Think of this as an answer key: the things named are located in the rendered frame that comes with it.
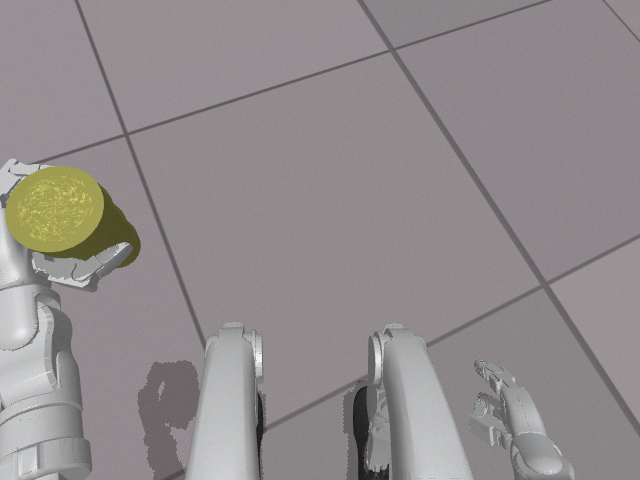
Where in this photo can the left robot arm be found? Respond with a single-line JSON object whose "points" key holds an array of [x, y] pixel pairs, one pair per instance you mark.
{"points": [[41, 429]]}

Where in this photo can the cup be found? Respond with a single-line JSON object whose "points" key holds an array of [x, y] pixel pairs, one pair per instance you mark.
{"points": [[62, 212]]}

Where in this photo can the right robot foot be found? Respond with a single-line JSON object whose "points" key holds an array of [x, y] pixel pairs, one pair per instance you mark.
{"points": [[360, 430]]}

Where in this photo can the right robot arm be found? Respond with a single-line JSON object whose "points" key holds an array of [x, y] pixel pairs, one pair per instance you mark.
{"points": [[537, 457]]}

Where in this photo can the right robot hand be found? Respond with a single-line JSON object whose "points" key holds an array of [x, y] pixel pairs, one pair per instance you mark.
{"points": [[498, 422]]}

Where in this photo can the left robot hand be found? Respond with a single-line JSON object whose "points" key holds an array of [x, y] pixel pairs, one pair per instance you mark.
{"points": [[21, 265]]}

